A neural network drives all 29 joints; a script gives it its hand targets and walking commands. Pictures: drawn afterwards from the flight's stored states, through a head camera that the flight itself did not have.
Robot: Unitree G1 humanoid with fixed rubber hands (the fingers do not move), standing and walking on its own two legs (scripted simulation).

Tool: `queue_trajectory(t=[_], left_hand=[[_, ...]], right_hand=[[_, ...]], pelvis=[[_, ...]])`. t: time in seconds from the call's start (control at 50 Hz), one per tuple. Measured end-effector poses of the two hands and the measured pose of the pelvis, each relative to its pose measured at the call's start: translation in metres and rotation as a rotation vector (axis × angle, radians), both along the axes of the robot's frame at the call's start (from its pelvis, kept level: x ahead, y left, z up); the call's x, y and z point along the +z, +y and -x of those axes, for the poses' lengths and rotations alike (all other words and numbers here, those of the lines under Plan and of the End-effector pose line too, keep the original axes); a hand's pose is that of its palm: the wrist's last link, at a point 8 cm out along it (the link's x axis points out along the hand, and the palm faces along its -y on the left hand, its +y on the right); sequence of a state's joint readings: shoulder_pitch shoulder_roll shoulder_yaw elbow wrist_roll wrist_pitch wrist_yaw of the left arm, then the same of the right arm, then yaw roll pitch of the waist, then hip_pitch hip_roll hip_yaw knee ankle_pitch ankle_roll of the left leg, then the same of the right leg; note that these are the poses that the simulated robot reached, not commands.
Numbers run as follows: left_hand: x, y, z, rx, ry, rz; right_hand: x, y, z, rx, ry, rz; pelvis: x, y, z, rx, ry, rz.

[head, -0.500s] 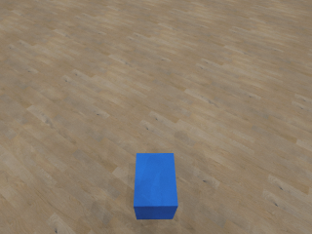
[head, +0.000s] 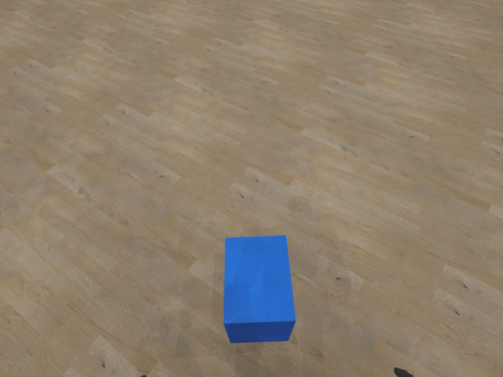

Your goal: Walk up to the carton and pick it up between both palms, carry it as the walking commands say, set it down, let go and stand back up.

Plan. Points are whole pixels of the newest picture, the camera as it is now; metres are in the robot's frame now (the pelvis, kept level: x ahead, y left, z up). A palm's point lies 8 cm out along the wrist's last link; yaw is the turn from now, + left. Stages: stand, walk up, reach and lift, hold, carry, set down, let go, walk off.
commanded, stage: reach and lift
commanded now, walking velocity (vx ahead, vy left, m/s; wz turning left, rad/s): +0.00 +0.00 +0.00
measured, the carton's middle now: (257, 290) +0.45 -0.01 -0.62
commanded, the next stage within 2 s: none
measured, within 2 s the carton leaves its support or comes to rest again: neither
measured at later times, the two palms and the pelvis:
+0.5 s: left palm (145, 372) +0.16 +0.21 -0.15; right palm (399, 356) +0.16 -0.24 -0.15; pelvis -0.05 -0.04 -0.05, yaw +1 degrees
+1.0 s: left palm (171, 296) +0.30 +0.19 -0.18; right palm (361, 288) +0.30 -0.22 -0.18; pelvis -0.10 -0.02 -0.09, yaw +1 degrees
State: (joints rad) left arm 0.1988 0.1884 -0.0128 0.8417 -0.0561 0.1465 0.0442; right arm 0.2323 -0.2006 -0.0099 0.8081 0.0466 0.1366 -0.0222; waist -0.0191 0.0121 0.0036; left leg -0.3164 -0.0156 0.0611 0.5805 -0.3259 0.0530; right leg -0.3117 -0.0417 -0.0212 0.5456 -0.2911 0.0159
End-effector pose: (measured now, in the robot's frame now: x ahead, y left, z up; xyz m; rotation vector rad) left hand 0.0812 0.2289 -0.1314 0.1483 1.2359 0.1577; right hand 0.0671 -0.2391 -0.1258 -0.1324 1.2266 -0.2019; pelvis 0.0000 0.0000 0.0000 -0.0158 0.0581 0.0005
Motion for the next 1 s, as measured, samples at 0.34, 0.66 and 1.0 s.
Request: queue_trajectory(t=[0.34, 0.66, 1.0], left_hand=[[0.0, -0.024, -0.051, -0.025, -0.014, 0.036], [-0.029, -0.024, -0.115, -0.071, -0.173, 0.039], [-0.049, -0.041, -0.219, -0.023, -0.33, 0.049]], right_hand=[[-0.007, -0.001, -0.075, 0.072, -0.02, -0.027], [-0.028, 0.007, -0.127, 0.082, -0.169, -0.015], [-0.055, 0.022, -0.229, 0.06, -0.319, -0.033]], pelvis=[[-0.023, -0.028, 0.021, -0.002, 0.141, -0.015], [-0.063, -0.038, 0.076, 0.012, 0.163, -0.008], [-0.087, -0.024, 0.1, 0.006, 0.352, -0.016]])
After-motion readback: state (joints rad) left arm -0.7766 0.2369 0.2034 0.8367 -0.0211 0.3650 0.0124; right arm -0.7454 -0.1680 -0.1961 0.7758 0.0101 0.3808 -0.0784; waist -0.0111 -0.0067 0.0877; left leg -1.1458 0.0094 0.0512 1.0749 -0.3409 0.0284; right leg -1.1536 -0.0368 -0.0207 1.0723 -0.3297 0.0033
